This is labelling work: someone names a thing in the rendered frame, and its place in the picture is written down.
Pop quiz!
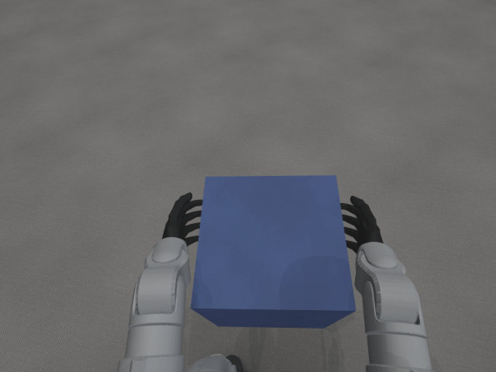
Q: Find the robot right forearm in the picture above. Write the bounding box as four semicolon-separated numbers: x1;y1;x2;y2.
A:
355;242;435;372

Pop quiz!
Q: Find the robot left thigh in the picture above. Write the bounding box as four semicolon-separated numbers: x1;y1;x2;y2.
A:
186;356;236;372

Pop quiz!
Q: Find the robot right hand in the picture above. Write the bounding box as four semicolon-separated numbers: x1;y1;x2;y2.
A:
340;196;383;253

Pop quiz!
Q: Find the robot left foot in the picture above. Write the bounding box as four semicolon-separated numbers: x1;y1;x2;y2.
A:
226;355;243;372

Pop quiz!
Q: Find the robot left hand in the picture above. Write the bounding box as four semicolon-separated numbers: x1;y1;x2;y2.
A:
162;192;203;246

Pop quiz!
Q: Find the robot left forearm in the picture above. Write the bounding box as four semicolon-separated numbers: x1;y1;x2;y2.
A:
117;237;191;372

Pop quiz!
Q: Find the carton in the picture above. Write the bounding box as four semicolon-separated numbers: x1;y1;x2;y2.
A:
191;175;356;329

